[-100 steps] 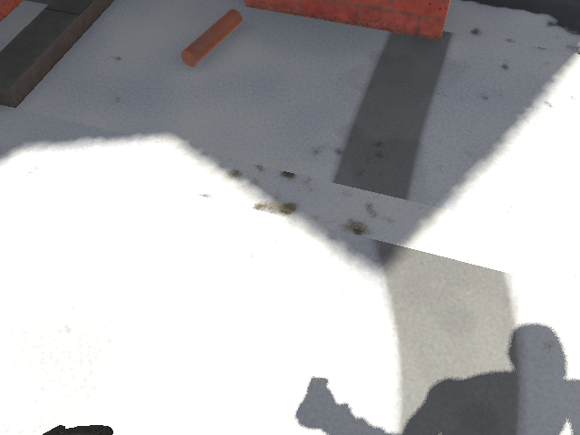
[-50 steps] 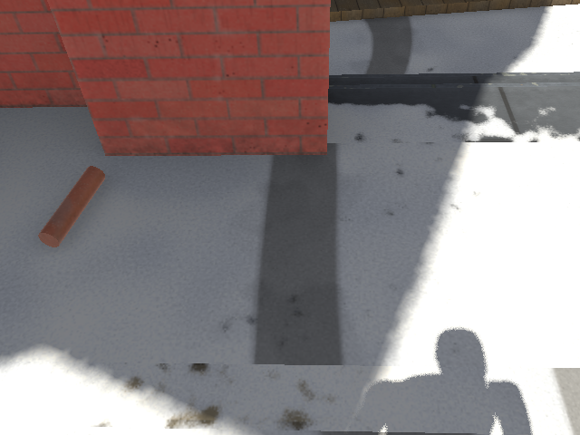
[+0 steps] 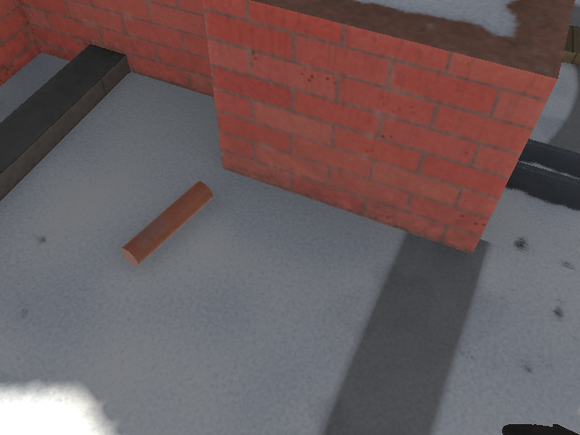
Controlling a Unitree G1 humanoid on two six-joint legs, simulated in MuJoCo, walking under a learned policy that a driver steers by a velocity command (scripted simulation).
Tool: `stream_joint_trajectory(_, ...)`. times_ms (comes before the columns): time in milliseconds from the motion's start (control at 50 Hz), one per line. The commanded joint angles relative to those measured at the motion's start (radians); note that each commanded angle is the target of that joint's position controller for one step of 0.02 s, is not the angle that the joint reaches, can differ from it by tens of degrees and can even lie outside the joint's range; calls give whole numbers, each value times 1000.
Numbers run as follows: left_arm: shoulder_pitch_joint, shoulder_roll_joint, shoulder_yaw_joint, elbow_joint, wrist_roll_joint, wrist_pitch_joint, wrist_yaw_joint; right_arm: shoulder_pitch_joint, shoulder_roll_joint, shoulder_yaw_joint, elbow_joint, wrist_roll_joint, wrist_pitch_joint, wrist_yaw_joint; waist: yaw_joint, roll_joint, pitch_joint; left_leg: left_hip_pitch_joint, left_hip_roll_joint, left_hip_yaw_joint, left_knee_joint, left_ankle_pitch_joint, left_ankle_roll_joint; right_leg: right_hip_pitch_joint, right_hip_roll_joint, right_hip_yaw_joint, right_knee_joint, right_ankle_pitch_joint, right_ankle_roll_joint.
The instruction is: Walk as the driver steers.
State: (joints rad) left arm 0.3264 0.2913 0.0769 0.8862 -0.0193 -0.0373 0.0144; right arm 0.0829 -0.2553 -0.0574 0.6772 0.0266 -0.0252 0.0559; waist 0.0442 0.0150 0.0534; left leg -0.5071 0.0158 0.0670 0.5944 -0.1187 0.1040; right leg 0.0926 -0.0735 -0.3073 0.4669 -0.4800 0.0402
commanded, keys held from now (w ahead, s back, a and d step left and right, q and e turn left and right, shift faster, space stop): w+q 0.26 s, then no key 0.74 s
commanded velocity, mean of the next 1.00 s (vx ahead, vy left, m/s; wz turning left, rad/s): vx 0.24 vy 0.00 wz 0.28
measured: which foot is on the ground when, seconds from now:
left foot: down 0.00-0.46, up 0.48-0.76, down 0.78-1.00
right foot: down 0.00-0.00, up 0.02-0.44, down 0.46-1.00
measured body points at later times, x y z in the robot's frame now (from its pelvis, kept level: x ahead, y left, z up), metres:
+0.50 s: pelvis +0.28 +0.00 +0.00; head +0.31 +0.00 +0.45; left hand +0.44 +0.28 -0.07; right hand +0.41 -0.28 -0.11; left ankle +0.13 +0.09 -0.70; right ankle +0.43 -0.08 -0.72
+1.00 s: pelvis +0.37 +0.02 +0.02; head +0.37 +0.03 +0.47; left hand +0.43 +0.30 -0.10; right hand +0.54 -0.20 -0.10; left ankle +0.32 +0.15 -0.72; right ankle +0.44 -0.08 -0.72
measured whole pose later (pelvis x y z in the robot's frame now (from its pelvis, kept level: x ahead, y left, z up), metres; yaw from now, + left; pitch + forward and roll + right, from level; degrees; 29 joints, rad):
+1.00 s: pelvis +0.37 +0.02 +0.02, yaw +15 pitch -1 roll +0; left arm 0.13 0.26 0.00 0.88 0.02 -0.01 -0.01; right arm 0.22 -0.25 -0.02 0.80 -0.02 0.00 -0.03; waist 0.01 -0.01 0.03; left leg -0.22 0.00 -0.05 0.53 -0.30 -0.02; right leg -0.29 0.01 0.00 0.51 -0.21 -0.01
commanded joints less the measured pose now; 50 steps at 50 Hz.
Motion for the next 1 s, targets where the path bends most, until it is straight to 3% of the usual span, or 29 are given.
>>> stream_joint_trajectory(20,29,21,-16,-136,40,-34,-2,344,-358,-122,21,10,2,-34,-106,240,-282,873,237,-617,-124,-185,270,-729,51,111,831,-8,-16)
stream_joint_trajectory(40,-53,78,-14,-149,9,-79,-15,366,-288,-97,-19,-5,-18,-28,-162,119,-435,937,329,-918,-282,-292,333,-837,101,377,959,-117,-26)
stream_joint_trajectory(60,-164,133,1,-185,-31,-101,-23,336,-226,-78,-7,-15,-33,-22,-181,71,-297,857,303,-773,-318,-215,273,-920,50,402,941,-20,-51)
stream_joint_trajectory(80,-175,121,-5,-191,-24,-114,-20,278,-201,-70,-10,-10,-41,-22,-135,21,-201,712,259,-639,-315,-121,237,-897,4,398,852,70,-68)
stream_joint_trajectory(100,-168,125,0,-175,3,-116,-12,203,-166,-59,-23,-10,-42,-24,-89,-11,-140,572,215,-537,-321,-10,209,-835,-28,395,761,119,-64)
stream_joint_trajectory(120,-142,136,8,-166,14,-105,-12,159,-138,-48,-43,-22,-44,-29,-52,9,-120,479,185,-475,-341,78,197,-763,-50,404,711,157,-58)
stream_joint_trajectory(200,-156,95,1,-180,36,-64,-12,170,-177,-56,-46,-15,-50,-49,-27,4,-74,318,142,-368,-388,235,200,-711,-39,369,532,251,9)
stream_joint_trajectory(300,-334,56,-20,-221,30,-71,-22,232,-195,-60,-19,-12,-33,-74,-95,66,-33,246,53,-260,-346,224,106,-613,45,331,140,569,31)
stream_joint_trajectory(380,-358,93,-11,-235,32,-85,-43,282,-182,-55,14,-17,-16,-84,-111,87,-69,351,91,-315,-228,263,65,-558,71,356,34,626,-7)
stream_joint_trajectory(420,-310,115,-2,-224,40,-90,-48,257,-175,-54,14,-21,-11,-91,-78,105,-87,407,118,-356,-143,328,46,-524,69,364,15,568,-44)
stream_joint_trajectory(440,-243,121,4,-204,47,-94,-48,226,-162,-50,7,-22,-9,-92,-37,105,-111,415,93,-350,-69,383,24,-448,73,345,-33,605,-67)
stream_joint_trajectory(460,-185,153,10,-192,64,-99,-42,232,-136,-41,-3,-28,-11,-91,-15,62,-172,390,25,-322,61,359,-15,-304,27,357,-37,830,-94)
stream_joint_trajectory(480,-115,201,12,-198,91,-99,-37,315,-91,-22,-12,-41,-16,-89,-26,-93,-312,207,-55,-289,313,13,-72,-6,-161,532,67,1239,-200)
stream_joint_trajectory(500,-58,179,10,-164,78,-80,-44,481,-69,-8,24,-23,-18,-82,-56,-329,-460,28,-143,-256,597,-610,-134,185,-358,841,30,1277,-379)
stream_joint_trajectory(520,-65,133,-2,-170,36,-64,-51,478,-161,-24,52,-12,-5,-79,-40,-207,-453,-9,-96,-309,677,-600,-149,132,-339,894,-22,970,-371)
stream_joint_trajectory(540,-128,104,-11,-179,19,-51,-47,352,-194,-32,33,-8,13,-82,-21,-117,-323,-65,-60,-270,694,-537,-164,29,-295,793,-56,750,-323)
stream_joint_trajectory(560,-189,71,-28,-183,27,-41,-44,276,-187,-30,20,-17,32,-89,-30,-65,-239,-56,-26,-234,637,-487,-173,-99,-243,718,-97,624,-288)
stream_joint_trajectory(580,-245,53,-39,-183,33,-33,-41,238,-171,-28,8,-27,50,-95,-53,-69,-171,-17,9,-216,546,-448,-179,-224,-206,663,-136,534,-266)
stream_joint_trajectory(600,-275,67,-37,-175,40,-23,-39,246,-140,-19,7,-28,63,-98,-79,-115,-134,64,25,-186,425,-423,-181,-327,-158,603,-175,472,-239)
stream_joint_trajectory(620,-290,79,-33,-169,46,-17,-36,260,-114,-11,17,-30,67,-100,-83,-152,-120,140,14,-147,331,-407,-186,-388,-119,547,-193,476,-230)
stream_joint_trajectory(660,-277,90,-29,-152,44,-10,-30,261,-82,2,31,-37,58,-103,-75,-168,-152,225,9,-127,177,-351,-181,-382,-108,501,-181,563,-243)
stream_joint_trajectory(700,-268,97,-29,-137,33,-5,-26,266,-89,1,51,-37,56,-100,-77,-148,-194,307,8,-117,43,-200,-168,-362,-118,495,-167,499,-245)
stream_joint_trajectory(740,-279,86,-38,-128,24,4,-25,255,-88,2,66,-45,60,-94,-88,-128,-170,404,-5,-98,-107,-56,-140,-424,-92,480,-173,247,-207)
stream_joint_trajectory(760,-260,64,-49,-117,33,2,-28,211,-102,1,49,-57,63,-93,-78,-103,-139,431,13,-125,-144,-28,-119,-472,-70,479,-183,101,-158)
stream_joint_trajectory(780,-248,53,-56,-108,43,-1,-33,185,-130,0,27,-65,63,-96,-67,-74,-111,437,75,-190,-167,-22,-90,-508,-43,463,-166,-2,-109)
stream_joint_trajectory(800,-225,70,-49,-110,44,1,-35,163,-189,-15,39,-57,64,-96,-21,21,-58,299,68,-198,-159,-208,-53,-475,16,400,-155,0,-71)
stream_joint_trajectory(840,-254,72,-52,-105,43,4,-30,143,-118,0,45,-58,45,-89,-37,27,-28,204,44,-184,-194,-272,-65,-389,28,381,-94,99,-56)
stream_joint_trajectory(900,-214,64,-58,-75,40,6,-20,142,-106,4,60,-52,17,-85,-29,41,-57,250,38,-176,-170,-84,-92,-361,32,367,-47,247,-72)
stream_joint_trajectory(1000,-212,73,-58,-41,39,18,-14,144,-112,5,87,-43,0,-83,-31,14,-86,279,31,-166,-146,59,-91,-307,34,352,-7,409,-66)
